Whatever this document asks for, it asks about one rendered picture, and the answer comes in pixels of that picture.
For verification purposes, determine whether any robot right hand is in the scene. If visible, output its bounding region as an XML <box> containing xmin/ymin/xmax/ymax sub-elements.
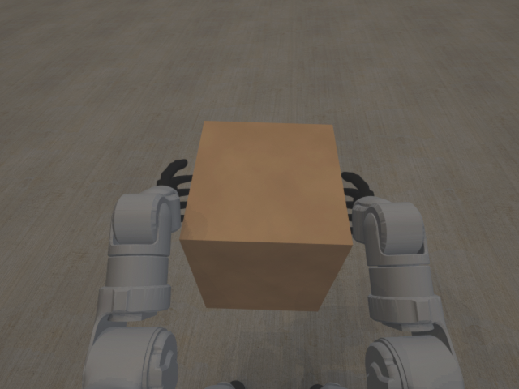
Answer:
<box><xmin>341</xmin><ymin>172</ymin><xmax>374</xmax><ymax>234</ymax></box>

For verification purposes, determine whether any carton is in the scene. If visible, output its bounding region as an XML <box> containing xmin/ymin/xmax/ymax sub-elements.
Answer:
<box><xmin>179</xmin><ymin>121</ymin><xmax>353</xmax><ymax>311</ymax></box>

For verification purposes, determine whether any robot left upper arm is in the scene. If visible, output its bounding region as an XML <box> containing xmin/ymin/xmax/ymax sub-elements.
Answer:
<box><xmin>83</xmin><ymin>327</ymin><xmax>178</xmax><ymax>389</ymax></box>

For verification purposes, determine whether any robot left hand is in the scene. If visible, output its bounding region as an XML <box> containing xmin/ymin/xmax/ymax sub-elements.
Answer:
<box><xmin>157</xmin><ymin>159</ymin><xmax>193</xmax><ymax>222</ymax></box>

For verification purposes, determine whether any robot left forearm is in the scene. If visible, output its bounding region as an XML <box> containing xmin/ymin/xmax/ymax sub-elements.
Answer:
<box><xmin>82</xmin><ymin>186</ymin><xmax>181</xmax><ymax>389</ymax></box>

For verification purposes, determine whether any robot right upper arm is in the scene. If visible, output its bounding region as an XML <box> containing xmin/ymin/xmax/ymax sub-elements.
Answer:
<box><xmin>365</xmin><ymin>335</ymin><xmax>464</xmax><ymax>389</ymax></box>

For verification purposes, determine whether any robot right forearm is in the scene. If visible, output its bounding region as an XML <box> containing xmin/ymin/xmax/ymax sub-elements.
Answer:
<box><xmin>352</xmin><ymin>196</ymin><xmax>465</xmax><ymax>389</ymax></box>

